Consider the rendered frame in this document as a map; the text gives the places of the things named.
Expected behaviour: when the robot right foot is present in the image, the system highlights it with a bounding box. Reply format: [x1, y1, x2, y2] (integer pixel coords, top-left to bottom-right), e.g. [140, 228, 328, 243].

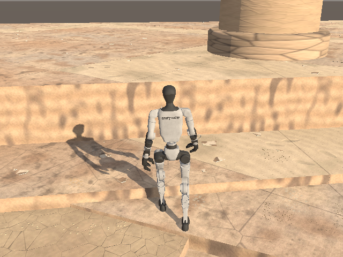
[182, 217, 190, 231]

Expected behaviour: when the right robot hand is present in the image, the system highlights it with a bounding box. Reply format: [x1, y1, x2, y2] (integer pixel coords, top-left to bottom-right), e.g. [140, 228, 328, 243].
[186, 143, 198, 153]

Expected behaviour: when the left robot hand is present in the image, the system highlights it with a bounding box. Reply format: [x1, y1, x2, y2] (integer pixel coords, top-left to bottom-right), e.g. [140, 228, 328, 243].
[142, 157, 154, 171]

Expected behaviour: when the left robot forearm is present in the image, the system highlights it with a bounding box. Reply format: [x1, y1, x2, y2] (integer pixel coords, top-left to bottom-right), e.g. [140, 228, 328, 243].
[143, 132, 153, 158]

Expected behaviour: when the robot right upper arm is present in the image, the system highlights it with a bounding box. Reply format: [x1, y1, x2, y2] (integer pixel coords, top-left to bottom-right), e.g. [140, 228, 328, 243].
[181, 108, 196, 136]

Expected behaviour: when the robot left upper arm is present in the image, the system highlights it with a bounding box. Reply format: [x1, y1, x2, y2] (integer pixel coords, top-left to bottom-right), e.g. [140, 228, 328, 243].
[147, 109, 159, 140]

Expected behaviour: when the humanoid robot head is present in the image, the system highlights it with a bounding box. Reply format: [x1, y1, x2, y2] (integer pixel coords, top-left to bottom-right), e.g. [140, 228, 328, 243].
[161, 85, 179, 111]

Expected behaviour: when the right robot forearm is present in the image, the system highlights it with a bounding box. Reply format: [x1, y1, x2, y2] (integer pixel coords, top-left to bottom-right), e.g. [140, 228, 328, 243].
[190, 128, 198, 145]

